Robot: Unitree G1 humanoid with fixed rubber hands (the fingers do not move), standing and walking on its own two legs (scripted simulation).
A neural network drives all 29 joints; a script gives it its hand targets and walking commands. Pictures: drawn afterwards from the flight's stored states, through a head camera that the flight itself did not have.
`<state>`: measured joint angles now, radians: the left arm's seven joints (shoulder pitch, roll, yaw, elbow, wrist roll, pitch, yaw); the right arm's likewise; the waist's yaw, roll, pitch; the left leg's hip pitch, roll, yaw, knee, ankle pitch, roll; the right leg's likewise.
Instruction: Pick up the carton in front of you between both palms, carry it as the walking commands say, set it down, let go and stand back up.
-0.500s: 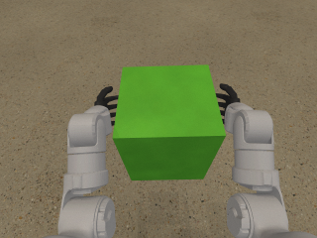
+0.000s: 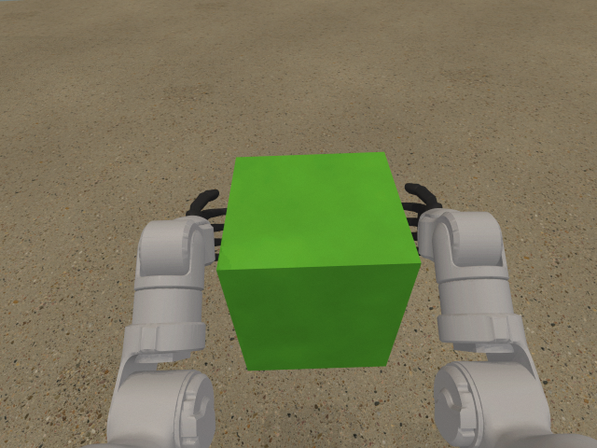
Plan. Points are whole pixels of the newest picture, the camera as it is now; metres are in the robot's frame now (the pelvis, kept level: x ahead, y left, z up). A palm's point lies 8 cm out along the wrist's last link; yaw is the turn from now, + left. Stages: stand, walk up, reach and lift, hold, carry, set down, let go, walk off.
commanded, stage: carry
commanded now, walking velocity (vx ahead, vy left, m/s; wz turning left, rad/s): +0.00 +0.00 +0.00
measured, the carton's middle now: (313, 265) +0.36 +0.00 +0.05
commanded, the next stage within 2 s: none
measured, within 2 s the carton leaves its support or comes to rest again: neither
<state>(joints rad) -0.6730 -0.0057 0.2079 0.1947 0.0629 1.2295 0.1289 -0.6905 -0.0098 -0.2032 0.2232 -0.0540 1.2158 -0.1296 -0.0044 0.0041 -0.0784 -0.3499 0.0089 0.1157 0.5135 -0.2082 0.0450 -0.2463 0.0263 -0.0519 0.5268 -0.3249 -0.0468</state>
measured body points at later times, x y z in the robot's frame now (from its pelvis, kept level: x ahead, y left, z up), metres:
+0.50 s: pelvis -0.01 +0.00 +0.00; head -0.03 +0.00 +0.45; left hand +0.35 +0.15 +0.12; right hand +0.35 -0.15 +0.12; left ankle +0.04 +0.09 -0.73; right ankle -0.03 -0.09 -0.73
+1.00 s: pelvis -0.01 +0.00 +0.00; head -0.03 +0.00 +0.45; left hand +0.35 +0.16 +0.12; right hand +0.35 -0.15 +0.12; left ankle +0.04 +0.09 -0.73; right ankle -0.03 -0.09 -0.73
